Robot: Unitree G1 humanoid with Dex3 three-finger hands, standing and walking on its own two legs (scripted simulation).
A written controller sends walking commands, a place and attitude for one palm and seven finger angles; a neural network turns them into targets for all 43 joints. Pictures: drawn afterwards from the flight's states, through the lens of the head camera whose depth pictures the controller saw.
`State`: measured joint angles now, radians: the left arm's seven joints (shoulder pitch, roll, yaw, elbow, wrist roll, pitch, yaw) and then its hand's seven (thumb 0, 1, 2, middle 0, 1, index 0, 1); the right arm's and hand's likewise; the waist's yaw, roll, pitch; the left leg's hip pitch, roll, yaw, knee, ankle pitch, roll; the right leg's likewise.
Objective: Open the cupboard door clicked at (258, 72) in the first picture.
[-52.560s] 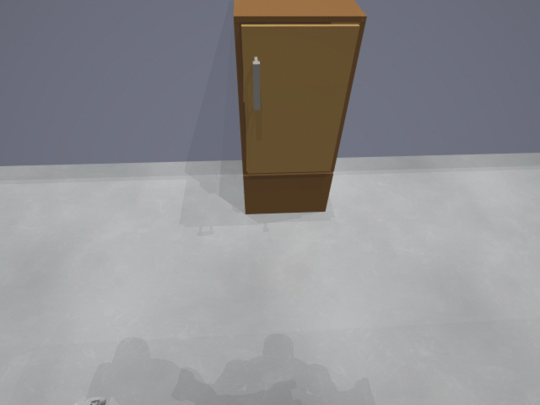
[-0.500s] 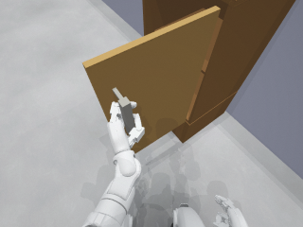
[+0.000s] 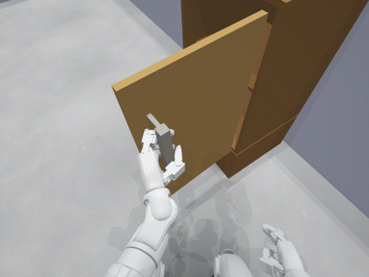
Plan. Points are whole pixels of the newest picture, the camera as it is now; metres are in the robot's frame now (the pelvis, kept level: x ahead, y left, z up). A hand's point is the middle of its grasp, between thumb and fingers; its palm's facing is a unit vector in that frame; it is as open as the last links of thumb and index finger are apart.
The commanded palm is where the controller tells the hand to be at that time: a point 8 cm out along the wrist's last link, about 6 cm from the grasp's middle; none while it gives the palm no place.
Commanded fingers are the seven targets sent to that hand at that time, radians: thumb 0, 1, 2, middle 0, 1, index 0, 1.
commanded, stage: open thumb and fingers to let go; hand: left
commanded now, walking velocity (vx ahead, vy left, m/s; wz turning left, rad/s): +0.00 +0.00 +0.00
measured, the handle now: (161, 144) +0.40 +0.07 +0.04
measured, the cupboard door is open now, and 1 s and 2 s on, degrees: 94 100 100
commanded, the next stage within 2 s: slide the hand sideways off the handle in 0.64 s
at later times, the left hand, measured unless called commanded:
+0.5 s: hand (178, 161) +0.35 +0.03 +0.03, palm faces +0.25 -0.97 -0.05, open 14.3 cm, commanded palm +0.30 +0.06 +0.03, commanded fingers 0.00 -0.50 0.30 -0.19 -0.55 -0.19 -0.55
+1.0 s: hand (183, 181) +0.31 +0.01 +0.03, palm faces -0.24 -0.97 -0.02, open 16.2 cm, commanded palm +0.30 +0.05 +0.03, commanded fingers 0.00 -0.50 0.30 -0.15 -0.30 -0.15 -0.30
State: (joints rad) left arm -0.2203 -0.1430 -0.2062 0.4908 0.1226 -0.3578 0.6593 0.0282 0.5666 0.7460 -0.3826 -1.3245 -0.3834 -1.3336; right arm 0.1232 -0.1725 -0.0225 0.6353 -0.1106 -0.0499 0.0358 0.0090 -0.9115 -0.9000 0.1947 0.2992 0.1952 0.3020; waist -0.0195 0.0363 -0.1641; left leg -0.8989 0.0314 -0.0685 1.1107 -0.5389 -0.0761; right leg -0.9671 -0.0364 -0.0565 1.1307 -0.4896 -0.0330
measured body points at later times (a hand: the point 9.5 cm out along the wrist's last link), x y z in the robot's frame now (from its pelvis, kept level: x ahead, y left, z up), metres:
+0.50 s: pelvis -0.01 +0.02 +0.00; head +0.07 +0.00 +0.44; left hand +0.34 +0.08 +0.04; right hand +0.12 -0.20 -0.13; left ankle +0.00 +0.17 -0.65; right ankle +0.03 -0.10 -0.65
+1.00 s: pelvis -0.02 +0.04 -0.01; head +0.07 +0.02 +0.43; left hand +0.32 +0.07 +0.03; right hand +0.12 -0.20 -0.13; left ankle +0.00 +0.17 -0.65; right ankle +0.03 -0.10 -0.65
